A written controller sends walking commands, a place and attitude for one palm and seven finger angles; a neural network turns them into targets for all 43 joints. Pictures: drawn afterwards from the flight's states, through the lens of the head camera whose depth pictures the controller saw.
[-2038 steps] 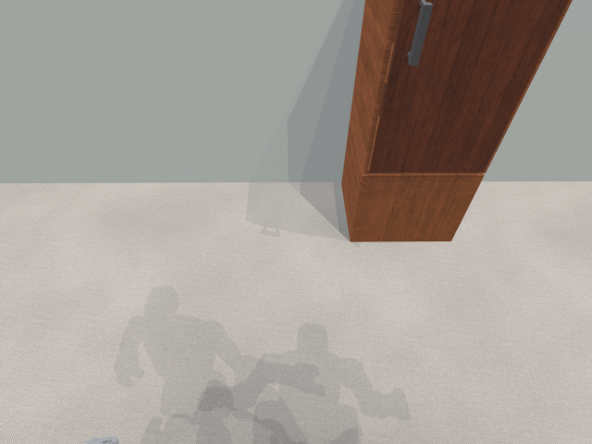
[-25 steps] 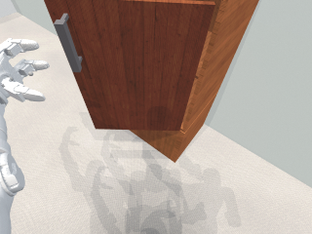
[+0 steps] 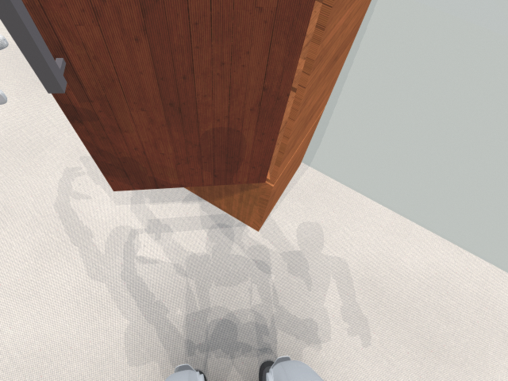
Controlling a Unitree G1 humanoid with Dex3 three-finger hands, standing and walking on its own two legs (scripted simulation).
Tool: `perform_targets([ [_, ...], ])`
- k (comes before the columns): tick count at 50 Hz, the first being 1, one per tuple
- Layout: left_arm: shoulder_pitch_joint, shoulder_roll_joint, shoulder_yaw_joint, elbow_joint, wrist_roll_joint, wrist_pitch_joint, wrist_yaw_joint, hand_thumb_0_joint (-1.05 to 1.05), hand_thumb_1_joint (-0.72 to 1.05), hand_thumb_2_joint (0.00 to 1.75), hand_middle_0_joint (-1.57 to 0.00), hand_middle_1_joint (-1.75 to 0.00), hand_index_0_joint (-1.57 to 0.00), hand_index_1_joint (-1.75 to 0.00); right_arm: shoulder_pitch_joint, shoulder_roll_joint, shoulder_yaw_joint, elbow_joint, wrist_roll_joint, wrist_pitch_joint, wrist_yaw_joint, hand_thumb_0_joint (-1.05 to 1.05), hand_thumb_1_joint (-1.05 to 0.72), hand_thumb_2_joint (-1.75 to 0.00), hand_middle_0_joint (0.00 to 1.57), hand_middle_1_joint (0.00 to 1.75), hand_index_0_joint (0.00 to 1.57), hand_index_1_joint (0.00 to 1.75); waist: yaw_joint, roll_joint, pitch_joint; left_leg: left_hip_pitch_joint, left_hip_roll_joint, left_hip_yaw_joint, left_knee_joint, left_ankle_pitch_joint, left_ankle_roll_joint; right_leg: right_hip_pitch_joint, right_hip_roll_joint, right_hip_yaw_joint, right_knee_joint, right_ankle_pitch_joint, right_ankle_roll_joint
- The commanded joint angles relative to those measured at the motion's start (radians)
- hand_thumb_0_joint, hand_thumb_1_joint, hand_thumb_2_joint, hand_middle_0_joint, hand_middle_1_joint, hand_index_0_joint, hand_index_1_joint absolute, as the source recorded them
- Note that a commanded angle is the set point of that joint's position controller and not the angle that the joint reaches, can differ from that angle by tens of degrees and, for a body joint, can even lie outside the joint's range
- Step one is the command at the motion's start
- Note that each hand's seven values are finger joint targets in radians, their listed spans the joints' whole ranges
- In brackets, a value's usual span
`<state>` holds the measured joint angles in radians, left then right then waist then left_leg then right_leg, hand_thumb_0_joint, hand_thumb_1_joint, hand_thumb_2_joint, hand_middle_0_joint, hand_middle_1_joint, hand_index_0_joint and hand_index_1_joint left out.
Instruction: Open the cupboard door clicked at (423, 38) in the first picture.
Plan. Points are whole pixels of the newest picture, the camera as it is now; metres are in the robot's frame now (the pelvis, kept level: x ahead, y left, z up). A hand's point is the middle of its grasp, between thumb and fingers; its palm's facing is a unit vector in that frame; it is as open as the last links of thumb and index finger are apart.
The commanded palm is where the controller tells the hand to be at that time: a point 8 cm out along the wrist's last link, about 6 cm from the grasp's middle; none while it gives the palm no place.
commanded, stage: move the hooked fingers beside the handle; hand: left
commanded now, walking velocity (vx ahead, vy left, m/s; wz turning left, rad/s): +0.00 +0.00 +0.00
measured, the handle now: (35, 34) +0.57 +0.23 +0.16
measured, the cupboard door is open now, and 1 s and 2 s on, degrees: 38 38 38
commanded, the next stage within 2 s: slide the fingers in behind the handle in 1.16 s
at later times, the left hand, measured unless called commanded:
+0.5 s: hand out of the picture +0.52 +0.30 +0.17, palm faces +0.00 -1.00 +0.01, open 14.0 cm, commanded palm +0.51 +0.34 +0.16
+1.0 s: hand out of the picture +0.52 +0.28 +0.17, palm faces +0.00 -1.00 +0.00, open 14.0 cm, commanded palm +0.52 +0.34 +0.16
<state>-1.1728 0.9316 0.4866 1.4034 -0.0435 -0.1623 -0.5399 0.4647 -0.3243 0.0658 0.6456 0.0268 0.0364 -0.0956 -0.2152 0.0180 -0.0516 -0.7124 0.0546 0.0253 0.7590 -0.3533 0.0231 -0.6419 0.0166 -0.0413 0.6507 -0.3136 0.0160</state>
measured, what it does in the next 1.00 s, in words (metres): stands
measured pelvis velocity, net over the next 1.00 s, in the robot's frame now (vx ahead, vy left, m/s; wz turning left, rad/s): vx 0.00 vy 0.00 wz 0.00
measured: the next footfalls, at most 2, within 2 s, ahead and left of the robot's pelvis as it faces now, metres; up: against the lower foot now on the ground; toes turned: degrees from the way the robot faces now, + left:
none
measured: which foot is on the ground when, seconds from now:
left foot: down 0.00-1.00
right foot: down 0.00-1.00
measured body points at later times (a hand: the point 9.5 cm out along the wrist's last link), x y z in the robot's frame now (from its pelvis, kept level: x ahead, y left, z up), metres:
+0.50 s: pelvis +0.02 +0.01 +0.00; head +0.13 +0.03 +0.43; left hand +0.52 +0.35 +0.17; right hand +0.00 -0.27 -0.10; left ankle +0.00 +0.10 -0.71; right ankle -0.01 -0.14 -0.71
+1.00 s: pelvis +0.00 +0.00 +0.00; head +0.12 +0.02 +0.43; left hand +0.51 +0.34 +0.17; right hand -0.03 -0.28 -0.10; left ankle +0.00 +0.10 -0.71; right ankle -0.01 -0.14 -0.71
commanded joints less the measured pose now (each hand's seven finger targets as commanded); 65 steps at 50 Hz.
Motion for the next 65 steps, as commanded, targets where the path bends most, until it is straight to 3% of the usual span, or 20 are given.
perform_targets([
  [1, -0.420, 0.342, 0.051, -0.202, -0.021, -0.058, -0.009, 0.00, -0.50, 0.30, -0.30, -1.20, -0.30, -1.20, 0.188, -0.196, -0.071, -0.040, -0.002, 0.000, -0.016, 0.00, -0.90, -0.90, 0.20, 0.30, 0.20, 0.30, 0.013, 0.169, -0.457, 0.373, -0.022, -0.065, -0.030, 0.422, 0.014, 0.086, 0.031, 0.013, -0.044, 0.327, -0.018],
  [4, -0.399, 0.347, 0.057, -0.211, -0.020, -0.052, -0.018, 0.00, -0.50, 0.30, -0.30, -1.20, -0.30, -1.20, 0.200, -0.195, -0.073, -0.044, -0.005, 0.016, -0.009, 0.00, -0.90, -0.90, 0.20, 0.30, 0.20, 0.30, 0.024, 0.202, -0.467, 0.400, -0.019, -0.070, -0.021, 0.480, 0.007, 0.065, 0.036, 0.004, -0.034, 0.344, -0.022],
  [8, -0.353, 0.363, 0.107, -0.298, -0.043, -0.056, -0.029, 0.00, -0.50, 0.30, -0.30, -1.20, -0.30, -1.20, 0.214, -0.193, -0.086, -0.054, -0.009, 0.032, 0.006, 0.00, -0.90, -0.90, 0.20, 0.30, 0.20, 0.30, 0.051, 0.228, -0.553, 0.478, -0.012, -0.072, -0.007, 0.627, -0.001, 0.089, 0.044, -0.003, -0.022, 0.424, -0.022],
  [12, -0.322, 0.307, 0.082, -0.284, -0.055, -0.040, -0.033, 0.00, -0.50, 0.30, -0.30, -1.20, -0.30, -1.20, 0.203, -0.189, -0.086, -0.061, -0.005, 0.042, 0.015, 0.00, -0.90, -0.90, 0.20, 0.30, 0.20, 0.30, 0.043, 0.209, -0.462, 0.455, -0.014, -0.068, -0.012, 0.609, 0.003, 0.053, 0.051, -0.010, -0.033, 0.400, -0.025],
  [14, -0.356, 0.300, 0.067, -0.306, -0.047, -0.039, -0.026, 0.00, -0.50, 0.30, -0.30, -1.20, -0.30, -1.20, 0.203, -0.189, -0.089, -0.056, -0.006, 0.044, 0.016, 0.00, -0.90, -0.90, 0.20, 0.30, 0.20, 0.30, 0.029, 0.220, -0.461, 0.471, -0.011, -0.073, -0.010, 0.596, 0.002, 0.030, 0.049, -0.011, -0.035, 0.385, -0.022],
  [18, -0.360, 0.311, 0.090, -0.348, -0.056, -0.060, -0.019, 0.00, -0.50, 0.30, -0.30, -1.20, -0.30, -1.20, 0.202, -0.185, -0.091, -0.055, -0.008, 0.044, 0.020, 0.00, -0.90, -0.90, 0.20, 0.30, 0.20, 0.30, 0.038, 0.256, -0.515, 0.528, -0.006, -0.086, 0.001, 0.681, -0.011, 0.038, 0.051, -0.013, -0.023, 0.407, -0.026],
  [19, -0.343, 0.270, 0.068, -0.332, -0.063, -0.058, -0.022, 0.00, -0.50, 0.30, -0.30, -1.20, -0.30, -1.20, 0.195, -0.180, -0.091, -0.057, -0.007, 0.043, 0.024, 0.00, -0.90, -0.90, 0.20, 0.30, 0.20, 0.30, 0.036, 0.256, -0.502, 0.528, -0.007, -0.081, 0.005, 0.681, -0.010, 0.035, 0.051, -0.012, -0.026, 0.413, -0.025],
  [20, -0.337, 0.271, 0.067, -0.327, -0.062, -0.057, -0.022, 0.00, -0.50, 0.30, -0.30, -1.20, -0.30, -1.20, 0.191, -0.181, -0.092, -0.056, -0.006, 0.044, 0.024, 0.00, -0.90, -0.90, 0.20, 0.30, 0.20, 0.30, 0.034, 0.221, -0.479, 0.508, -0.007, -0.082, 0.003, 0.650, -0.006, 0.032, 0.051, -0.014, -0.029, 0.400, -0.023],
  [26, -0.343, 0.215, 0.021, -0.309, -0.063, -0.044, -0.014, 0.00, -0.50, 0.30, -0.30, -1.20, -0.30, -1.20, 0.171, -0.177, -0.088, -0.062, -0.003, 0.038, 0.022, 0.00, -0.90, -0.90, 0.20, 0.30, 0.20, 0.30, 0.026, 0.218, -0.448, 0.486, -0.010, -0.083, -0.003, 0.614, -0.004, 0.027, 0.046, -0.015, -0.028, 0.387, -0.024],
  [27, -0.350, 0.220, 0.032, -0.329, -0.070, -0.052, -0.010, 0.00, -0.50, 0.30, -0.30, -1.20, -0.30, -1.20, 0.171, -0.177, -0.086, -0.064, -0.005, 0.037, 0.020, 0.00, -0.90, -0.90, 0.20, 0.30, 0.20, 0.30, 0.033, 0.235, -0.467, 0.503, -0.011, -0.083, 0.000, 0.644, -0.006, 0.034, 0.048, -0.015, -0.022, 0.398, -0.029],
  [30, -0.353, 0.225, 0.032, -0.273, -0.070, -0.045, -0.003, 0.00, -0.50, 0.30, -0.30, -1.20, -0.30, -1.20, 0.161, -0.179, -0.084, -0.063, 0.000, 0.034, 0.018, 0.00, -0.90, -0.90, 0.20, 0.30, 0.20, 0.30, 0.016, 0.153, -0.424, 0.433, -0.015, -0.074, -0.004, 0.541, 0.006, 0.051, 0.044, -0.008, -0.029, 0.390, -0.021],
  [33, -0.392, 0.252, 0.035, -0.308, -0.054, -0.061, 0.008, 0.00, -0.50, 0.30, -0.30, -1.20, -0.30, -1.20, 0.156, -0.179, -0.078, -0.069, 0.000, 0.030, 0.012, 0.00, -0.90, -0.90, 0.20, 0.30, 0.20, 0.30, 0.024, 0.220, -0.455, 0.449, -0.018, -0.079, -0.003, 0.549, 0.001, 0.052, 0.039, -0.003, -0.019, 0.386, -0.025],
  [37, -0.401, 0.214, 0.011, -0.297, -0.061, -0.073, 0.011, 0.00, -0.50, 0.30, -0.30, -1.20, -0.30, -1.20, 0.156, -0.177, -0.077, -0.068, -0.001, 0.025, 0.012, 0.00, -0.90, -0.90, 0.20, 0.30, 0.20, 0.30, 0.010, 0.185, -0.452, 0.440, -0.018, -0.081, -0.007, 0.513, 0.003, 0.050, 0.042, -0.007, -0.022, 0.361, -0.025],
  [40, -0.408, 0.228, 0.006, -0.242, -0.052, -0.061, 0.010, 0.00, -0.50, 0.30, -0.30, -1.20, -0.30, -1.20, 0.152, -0.181, -0.071, -0.065, 0.002, 0.021, 0.007, 0.00, -0.90, -0.90, 0.20, 0.30, 0.20, 0.30, 0.003, 0.165, -0.402, 0.379, -0.021, -0.077, -0.015, 0.410, 0.010, 0.042, 0.038, -0.003, -0.031, 0.313, -0.021],
  [42, -0.409, 0.249, 0.017, -0.264, -0.048, -0.070, 0.013, 0.00, -0.50, 0.30, -0.30, -1.20, -0.30, -1.20, 0.159, -0.183, -0.070, -0.068, 0.001, 0.017, 0.004, 0.00, -0.90, -0.90, 0.20, 0.30, 0.20, 0.30, 0.012, 0.189, -0.435, 0.390, -0.024, -0.078, -0.016, 0.421, 0.011, 0.054, 0.037, 0.000, -0.028, 0.314, -0.026],
  [45, -0.432, 0.277, 0.020, -0.222, -0.038, -0.065, 0.015, 0.00, -0.50, 0.30, -0.30, -1.20, -0.30, -1.20, 0.165, -0.186, -0.066, -0.059, 0.002, 0.015, -0.002, 0.00, -0.90, -0.90, 0.20, 0.30, 0.20, 0.30, -0.009, 0.150, -0.393, 0.335, -0.020, -0.075, -0.016, 0.346, 0.018, 0.043, 0.035, 0.005, -0.039, 0.272, -0.016],
  [48, -0.444, 0.293, 0.028, -0.240, -0.034, -0.077, 0.013, 0.00, -0.50, 0.30, -0.30, -1.20, -0.30, -1.20, 0.175, -0.187, -0.064, -0.059, -0.001, 0.012, -0.003, 0.00, -0.90, -0.90, 0.20, 0.30, 0.20, 0.30, -0.002, 0.188, -0.446, 0.363, -0.019, -0.078, -0.011, 0.377, 0.014, 0.048, 0.038, 0.004, -0.029, 0.285, -0.020],
  [54, -0.428, 0.362, 0.051, -0.184, -0.020, -0.064, -0.002, 0.00, -0.50, 0.30, -0.30, -1.20, -0.30, -1.20, 0.185, -0.191, -0.056, -0.059, 0.003, 0.016, -0.010, 0.00, -0.90, -0.90, 0.20, 0.30, 0.20, 0.30, -0.003, 0.164, -0.416, 0.275, -0.023, -0.060, -0.003, 0.320, 0.025, 0.072, 0.037, 0.017, -0.035, 0.275, -0.013],
  [59, -0.403, 0.395, 0.085, -0.235, -0.020, -0.074, -0.012, 0.00, -0.50, 0.30, -0.30, -1.20, -0.30, -1.20, 0.205, -0.191, -0.064, -0.061, -0.002, 0.027, -0.005, 0.00, -0.90, -0.90, 0.20, 0.30, 0.20, 0.30, 0.013, 0.207, -0.488, 0.341, -0.019, -0.066, 0.010, 0.407, 0.017, 0.064, 0.043, 0.006, -0.018, 0.319, -0.016],
  [65, -0.396, 0.319, 0.046, -0.244, -0.036, -0.057, -0.030, 0.00, -0.50, 0.30, -0.30, -1.20, -0.30, -1.20, 0.211, -0.190, -0.071, -0.056, -0.004, 0.032, 0.003, 0.00, -0.90, -0.90, 0.20, 0.30, 0.20, 0.30, 0.003, 0.237, -0.466, 0.398, -0.012, -0.077, 0.011, 0.457, 0.008, -0.001, 0.052, -0.010, -0.022, 0.310, -0.020],
])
